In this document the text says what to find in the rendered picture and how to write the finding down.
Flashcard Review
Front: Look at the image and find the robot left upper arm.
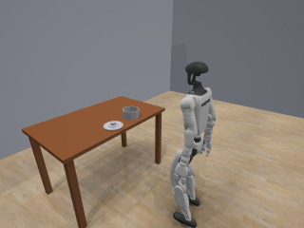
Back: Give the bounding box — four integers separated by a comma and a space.
180, 95, 198, 138

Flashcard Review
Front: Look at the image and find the right robot forearm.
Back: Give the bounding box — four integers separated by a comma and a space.
203, 118, 216, 142

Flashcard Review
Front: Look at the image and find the robot right upper arm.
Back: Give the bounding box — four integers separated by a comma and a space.
204, 87, 216, 122

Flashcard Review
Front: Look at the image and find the lid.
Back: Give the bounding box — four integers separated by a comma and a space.
104, 121, 124, 131

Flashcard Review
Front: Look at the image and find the robot right hand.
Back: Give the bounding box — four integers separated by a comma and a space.
199, 139, 212, 158

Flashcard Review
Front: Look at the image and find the robot left foot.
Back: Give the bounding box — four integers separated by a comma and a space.
173, 212, 197, 228

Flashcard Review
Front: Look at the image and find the table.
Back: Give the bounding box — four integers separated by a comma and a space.
22, 96, 165, 228

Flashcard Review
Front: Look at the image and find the left robot forearm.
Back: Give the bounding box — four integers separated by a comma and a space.
180, 129, 196, 166

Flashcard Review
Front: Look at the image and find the pot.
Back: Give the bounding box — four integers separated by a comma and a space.
123, 106, 140, 121

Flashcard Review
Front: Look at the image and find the right robot shin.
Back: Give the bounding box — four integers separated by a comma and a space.
185, 164, 196, 200

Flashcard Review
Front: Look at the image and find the robot left hand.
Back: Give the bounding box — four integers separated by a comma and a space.
174, 163, 188, 185

